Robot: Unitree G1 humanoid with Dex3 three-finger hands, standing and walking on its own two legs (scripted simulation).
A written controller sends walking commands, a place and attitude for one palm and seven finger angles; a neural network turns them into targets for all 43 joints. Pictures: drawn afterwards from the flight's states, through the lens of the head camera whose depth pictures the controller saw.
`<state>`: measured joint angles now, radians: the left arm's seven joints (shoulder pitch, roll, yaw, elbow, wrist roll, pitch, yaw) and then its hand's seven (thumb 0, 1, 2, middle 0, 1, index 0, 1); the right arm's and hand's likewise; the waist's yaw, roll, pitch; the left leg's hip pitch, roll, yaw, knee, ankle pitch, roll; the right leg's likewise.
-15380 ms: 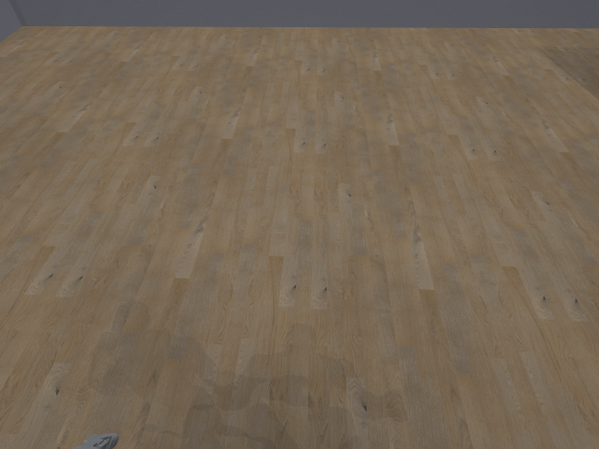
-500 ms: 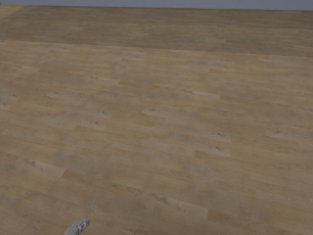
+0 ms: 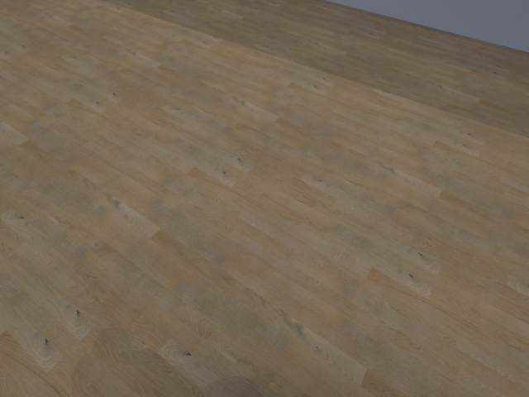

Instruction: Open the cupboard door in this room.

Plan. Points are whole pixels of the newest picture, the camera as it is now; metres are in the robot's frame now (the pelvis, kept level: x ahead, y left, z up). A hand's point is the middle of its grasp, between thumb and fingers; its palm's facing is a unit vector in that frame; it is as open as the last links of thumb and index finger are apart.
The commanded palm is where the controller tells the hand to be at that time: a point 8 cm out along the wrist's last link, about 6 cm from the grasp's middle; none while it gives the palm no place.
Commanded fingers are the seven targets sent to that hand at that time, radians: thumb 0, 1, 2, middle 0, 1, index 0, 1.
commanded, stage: turn or walk to find it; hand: left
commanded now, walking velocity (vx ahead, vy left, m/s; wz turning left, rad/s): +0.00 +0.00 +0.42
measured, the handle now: out of the picture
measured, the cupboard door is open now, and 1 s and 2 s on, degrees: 0 0 0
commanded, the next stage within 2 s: none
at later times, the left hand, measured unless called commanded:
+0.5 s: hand out of the picture +0.05 +0.18 -0.14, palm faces +0.20 -0.94 -0.28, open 7.4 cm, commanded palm none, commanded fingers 0.00 0.90 0.90 -0.20 -0.30 -0.20 -0.30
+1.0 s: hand out of the picture -0.11 +0.21 -0.17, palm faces +0.44 -0.86 -0.25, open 7.4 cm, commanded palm none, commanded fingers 0.00 0.90 0.90 -0.20 -0.30 -0.20 -0.30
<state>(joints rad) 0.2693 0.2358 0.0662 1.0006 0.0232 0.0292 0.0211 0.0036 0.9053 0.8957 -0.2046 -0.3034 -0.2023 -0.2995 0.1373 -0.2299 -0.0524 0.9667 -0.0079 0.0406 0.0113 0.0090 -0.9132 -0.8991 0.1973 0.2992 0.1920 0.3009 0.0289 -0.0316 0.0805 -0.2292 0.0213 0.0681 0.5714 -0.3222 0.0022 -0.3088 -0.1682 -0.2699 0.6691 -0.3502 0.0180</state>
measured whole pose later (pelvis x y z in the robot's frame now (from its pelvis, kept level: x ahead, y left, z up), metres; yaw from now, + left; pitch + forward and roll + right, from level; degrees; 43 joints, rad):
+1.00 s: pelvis -0.05 +0.00 +0.01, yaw +24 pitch -1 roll +0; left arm 0.23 0.26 0.08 1.01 0.02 0.07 0.02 0.01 0.91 0.90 -0.20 -0.30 -0.20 -0.30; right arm 0.16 -0.19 -0.04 0.96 -0.02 0.02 0.00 0.01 -0.91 -0.90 0.20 0.30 0.19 0.30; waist 0.02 -0.05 0.08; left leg -0.22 0.01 0.04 0.54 -0.31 0.02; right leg -0.44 -0.11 -0.09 1.03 -0.46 0.07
